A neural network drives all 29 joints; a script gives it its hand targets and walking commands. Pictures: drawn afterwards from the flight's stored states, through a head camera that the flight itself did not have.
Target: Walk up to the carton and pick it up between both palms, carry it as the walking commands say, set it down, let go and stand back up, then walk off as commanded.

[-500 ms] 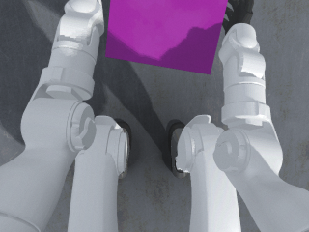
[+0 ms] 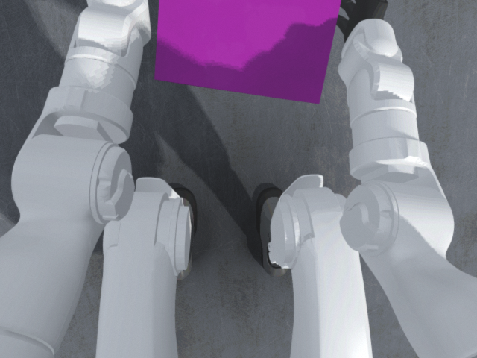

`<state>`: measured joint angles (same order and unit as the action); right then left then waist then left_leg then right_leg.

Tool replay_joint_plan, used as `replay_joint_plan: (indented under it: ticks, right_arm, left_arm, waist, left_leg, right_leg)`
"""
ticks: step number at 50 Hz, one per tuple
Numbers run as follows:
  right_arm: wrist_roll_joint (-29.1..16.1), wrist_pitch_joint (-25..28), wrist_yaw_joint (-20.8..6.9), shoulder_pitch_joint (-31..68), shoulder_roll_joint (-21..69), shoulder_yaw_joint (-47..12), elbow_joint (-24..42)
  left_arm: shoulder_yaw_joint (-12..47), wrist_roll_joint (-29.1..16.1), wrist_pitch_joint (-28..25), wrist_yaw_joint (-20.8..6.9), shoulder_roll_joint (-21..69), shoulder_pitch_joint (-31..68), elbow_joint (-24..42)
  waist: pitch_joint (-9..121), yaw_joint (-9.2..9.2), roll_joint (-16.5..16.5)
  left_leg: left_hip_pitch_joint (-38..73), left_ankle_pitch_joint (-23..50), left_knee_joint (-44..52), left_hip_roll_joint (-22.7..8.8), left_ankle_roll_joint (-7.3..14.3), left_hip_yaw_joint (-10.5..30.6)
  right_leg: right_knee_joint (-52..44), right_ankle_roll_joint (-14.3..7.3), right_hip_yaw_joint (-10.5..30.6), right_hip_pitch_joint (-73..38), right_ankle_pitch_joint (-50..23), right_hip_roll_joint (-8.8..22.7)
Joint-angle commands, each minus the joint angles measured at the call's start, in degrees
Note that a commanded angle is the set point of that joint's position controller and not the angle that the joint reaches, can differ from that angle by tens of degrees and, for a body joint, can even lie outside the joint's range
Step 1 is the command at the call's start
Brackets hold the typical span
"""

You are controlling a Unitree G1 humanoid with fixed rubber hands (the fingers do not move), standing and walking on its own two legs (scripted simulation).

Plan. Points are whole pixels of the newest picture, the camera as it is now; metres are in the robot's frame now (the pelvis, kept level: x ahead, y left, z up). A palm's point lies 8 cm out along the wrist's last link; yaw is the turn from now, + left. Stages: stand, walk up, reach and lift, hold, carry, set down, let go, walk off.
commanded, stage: set down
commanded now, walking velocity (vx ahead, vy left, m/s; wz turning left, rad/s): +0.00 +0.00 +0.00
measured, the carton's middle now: (244, 20) +0.55 -0.01 -0.23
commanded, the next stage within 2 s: none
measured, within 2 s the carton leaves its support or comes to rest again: rests again in 0.56 s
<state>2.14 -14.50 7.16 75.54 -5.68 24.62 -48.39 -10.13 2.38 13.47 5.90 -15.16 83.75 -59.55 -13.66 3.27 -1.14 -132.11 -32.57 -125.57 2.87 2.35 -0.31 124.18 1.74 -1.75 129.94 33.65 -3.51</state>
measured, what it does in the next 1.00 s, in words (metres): stands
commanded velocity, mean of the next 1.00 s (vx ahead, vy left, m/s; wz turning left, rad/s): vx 0.00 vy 0.00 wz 0.00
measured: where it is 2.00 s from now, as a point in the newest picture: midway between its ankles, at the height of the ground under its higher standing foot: (227, 247)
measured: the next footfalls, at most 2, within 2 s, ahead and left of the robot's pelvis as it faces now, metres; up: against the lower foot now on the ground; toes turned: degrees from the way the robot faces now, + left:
none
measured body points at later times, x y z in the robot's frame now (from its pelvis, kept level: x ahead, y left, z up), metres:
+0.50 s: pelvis +0.00 +0.00 -0.01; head +0.36 +0.02 +0.26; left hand +0.57 +0.13 -0.17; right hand +0.54 -0.16 -0.16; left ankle +0.10 +0.10 -0.34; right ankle +0.11 -0.12 -0.34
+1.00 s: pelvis +0.01 +0.00 -0.01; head +0.37 +0.03 +0.25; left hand +0.58 +0.13 -0.18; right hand +0.55 -0.17 -0.17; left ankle +0.11 +0.10 -0.34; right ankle +0.11 -0.12 -0.34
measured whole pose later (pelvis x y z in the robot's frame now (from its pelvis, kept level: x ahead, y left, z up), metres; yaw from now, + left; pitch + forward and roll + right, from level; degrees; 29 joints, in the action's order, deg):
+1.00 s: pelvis +0.01 +0.00 -0.01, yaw -1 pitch +37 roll -3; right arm 0.8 -11.4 5.0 78.7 -9.2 24.8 -53.7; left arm -15.5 7.8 11.4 0.2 -14.2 85.4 -59.1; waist -18.5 2.5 -2.7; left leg -130.7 -35.3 -129.3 1.9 2.0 -0.2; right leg 127.8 1.3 -2.0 129.5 35.3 -4.8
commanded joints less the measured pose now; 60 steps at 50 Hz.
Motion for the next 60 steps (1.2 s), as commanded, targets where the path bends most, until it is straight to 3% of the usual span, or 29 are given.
replay_joint_plan:
  ticks: [1, 11, 36, 54, 60]
  right_arm:
    - [-6.04, 1.93, -15.78, 37.52, 49.93, -22.58, 5.83]
    - [-6.25, 2.18, -15.83, 36.25, 51.10, -21.93, 3.21]
    - [-6.23, 2.75, -16.84, 33.04, 50.89, -21.12, -1.55]
    - [-5.32, 3.22, -16.91, 30.22, 49.06, -19.71, -3.38]
    - [-5.01, 4.10, -15.81, 28.71, 44.33, -18.21, -3.73]
  left_arm:
    - [16.12, -5.39, -1.85, -15.49, 55.79, 28.24, 5.27]
    - [15.59, -5.34, -2.72, -16.16, 53.16, 29.27, 5.38]
    - [11.37, 0.62, -1.77, -18.57, 51.62, 20.52, -0.93]
    - [10.00, 2.68, -1.63, -18.88, 49.31, 17.02, -2.84]
    - [9.33, 3.02, -2.32, -17.75, 44.80, 15.85, -2.55]
  waist:
    - [64.47, 0.44, 7.32]
    - [62.37, -1.11, 5.94]
    - [49.33, -3.96, 4.25]
    - [45.48, -4.15, 4.36]
    - [46.15, -3.97, 4.39]
  left_leg:
    - [39.65, 20.18, 9.20, 4.46, -0.75, 0.98]
    - [37.22, 19.30, 8.22, 3.97, -0.32, 0.68]
    - [31.56, 17.65, 7.33, 3.14, 0.51, 1.37]
    - [31.11, 17.98, 6.52, 2.87, 0.39, 1.57]
    - [32.33, 18.69, 6.26, 2.77, -0.05, 1.47]
  right_leg:
    - [-7.53, -0.30, -2.64, -25.96, -18.46, -4.89]
    - [-6.46, -0.34, -2.20, -26.33, -18.19, -5.06]
    - [-5.11, -0.36, -0.87, -21.65, -16.67, -5.12]
    - [-4.13, -0.12, -0.63, -20.63, -16.82, -4.99]
    - [-3.81, 0.17, -1.05, -21.34, -17.30, -4.71]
